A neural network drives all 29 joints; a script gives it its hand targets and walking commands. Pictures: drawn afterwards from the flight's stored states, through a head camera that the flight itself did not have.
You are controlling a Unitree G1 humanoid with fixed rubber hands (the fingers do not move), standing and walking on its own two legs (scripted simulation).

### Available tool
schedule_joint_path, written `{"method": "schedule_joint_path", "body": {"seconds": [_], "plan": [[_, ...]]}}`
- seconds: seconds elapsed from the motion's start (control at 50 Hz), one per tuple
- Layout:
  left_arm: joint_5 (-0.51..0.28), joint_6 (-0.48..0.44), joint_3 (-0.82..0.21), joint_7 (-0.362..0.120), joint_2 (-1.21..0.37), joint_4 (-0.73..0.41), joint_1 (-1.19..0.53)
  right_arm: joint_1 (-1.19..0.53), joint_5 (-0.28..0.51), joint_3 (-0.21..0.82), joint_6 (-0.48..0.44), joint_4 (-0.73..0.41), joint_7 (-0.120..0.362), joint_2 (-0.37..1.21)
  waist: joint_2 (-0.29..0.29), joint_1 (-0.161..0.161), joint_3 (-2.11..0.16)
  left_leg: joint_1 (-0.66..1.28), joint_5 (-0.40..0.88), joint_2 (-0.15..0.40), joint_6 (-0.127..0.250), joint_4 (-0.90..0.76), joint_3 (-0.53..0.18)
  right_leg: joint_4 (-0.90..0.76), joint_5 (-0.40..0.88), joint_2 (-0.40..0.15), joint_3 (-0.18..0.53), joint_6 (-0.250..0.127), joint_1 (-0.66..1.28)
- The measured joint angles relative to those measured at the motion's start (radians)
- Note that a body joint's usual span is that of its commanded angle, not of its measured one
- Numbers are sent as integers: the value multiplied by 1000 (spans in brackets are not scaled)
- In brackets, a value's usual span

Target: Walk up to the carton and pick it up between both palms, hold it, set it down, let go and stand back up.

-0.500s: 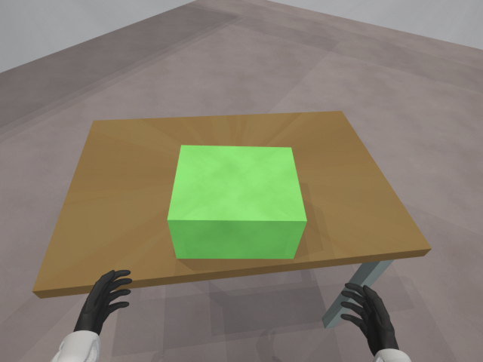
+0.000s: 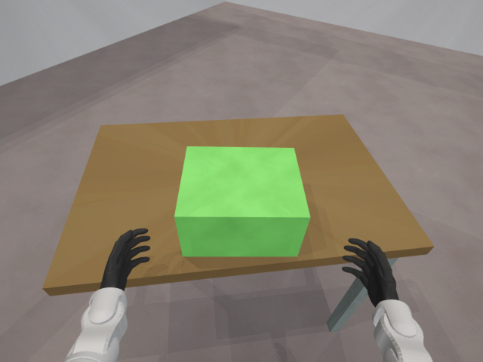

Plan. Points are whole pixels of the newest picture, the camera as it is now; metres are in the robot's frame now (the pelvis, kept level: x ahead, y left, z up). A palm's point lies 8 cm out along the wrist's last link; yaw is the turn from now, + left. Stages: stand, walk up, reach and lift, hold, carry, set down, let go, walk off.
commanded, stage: reach and lift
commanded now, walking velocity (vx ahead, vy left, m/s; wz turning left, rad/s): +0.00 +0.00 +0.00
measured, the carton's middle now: (240, 200) +0.47 +0.03 -0.03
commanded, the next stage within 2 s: none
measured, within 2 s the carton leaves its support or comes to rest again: neither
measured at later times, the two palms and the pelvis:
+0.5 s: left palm (121, 216) +0.34 +0.24 +0.06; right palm (376, 222) +0.35 -0.21 +0.06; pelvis -0.01 -0.01 +0.00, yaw +1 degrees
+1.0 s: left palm (126, 168) +0.41 +0.24 +0.11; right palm (379, 170) +0.43 -0.22 +0.12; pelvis +0.00 -0.01 +0.00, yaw +1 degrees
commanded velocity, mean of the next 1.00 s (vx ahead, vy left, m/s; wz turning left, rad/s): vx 0.00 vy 0.00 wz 0.00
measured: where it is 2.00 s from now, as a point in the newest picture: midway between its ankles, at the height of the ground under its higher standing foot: outside the picture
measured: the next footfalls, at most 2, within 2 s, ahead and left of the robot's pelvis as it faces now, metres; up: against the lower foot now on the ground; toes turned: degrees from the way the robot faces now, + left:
none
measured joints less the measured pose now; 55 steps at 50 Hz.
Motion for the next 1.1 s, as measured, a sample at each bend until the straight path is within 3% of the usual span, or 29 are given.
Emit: {"method": "schedule_joint_path", "body": {"seconds": [0.14,0.38,0.64,1.1], "plan": [[-30,44,0,4,18,52,-121,-130,48,33,45,58,-5,-38,-2,2,-19,-54,4,1,-2,16,-3,15,3,0,-3,-2,-53],[-13,194,55,-36,42,90,-309,-324,81,54,150,121,-23,-85,-6,-3,-54,-85,39,3,-4,-29,-16,-46,42,5,-16,-5,-72],[-23,235,52,-44,63,201,-501,-511,92,58,194,226,-39,-97,-3,-6,-86,-183,48,10,-8,-13,-23,-52,60,12,-23,-9,-158],[-71,309,-1,-46,130,363,-812,-845,179,112,271,395,-26,-195,-4,-1,-165,-347,60,18,-12,1,-28,-52,78,19,-27,-13,-316]]}}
